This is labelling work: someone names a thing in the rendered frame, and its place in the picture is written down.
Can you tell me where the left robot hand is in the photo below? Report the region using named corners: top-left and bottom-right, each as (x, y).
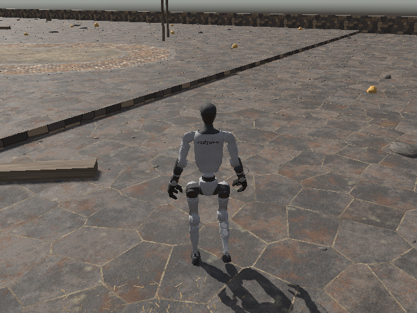
top-left (167, 184), bottom-right (182, 200)

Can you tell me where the left robot foot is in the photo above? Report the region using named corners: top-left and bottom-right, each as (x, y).
top-left (191, 249), bottom-right (200, 265)

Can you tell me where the humanoid robot head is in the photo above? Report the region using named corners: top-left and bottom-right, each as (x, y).
top-left (197, 103), bottom-right (220, 134)

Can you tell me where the right robot hand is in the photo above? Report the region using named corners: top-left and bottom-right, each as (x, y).
top-left (232, 179), bottom-right (247, 192)

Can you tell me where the robot right upper arm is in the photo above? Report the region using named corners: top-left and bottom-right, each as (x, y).
top-left (222, 131), bottom-right (240, 167)

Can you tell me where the right robot forearm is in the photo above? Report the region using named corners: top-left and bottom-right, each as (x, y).
top-left (233, 158), bottom-right (246, 182)

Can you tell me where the robot left upper arm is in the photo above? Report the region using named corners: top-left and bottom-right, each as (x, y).
top-left (177, 131), bottom-right (195, 168)

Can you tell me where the left robot forearm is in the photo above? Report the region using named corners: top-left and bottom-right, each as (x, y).
top-left (169, 158), bottom-right (183, 186)

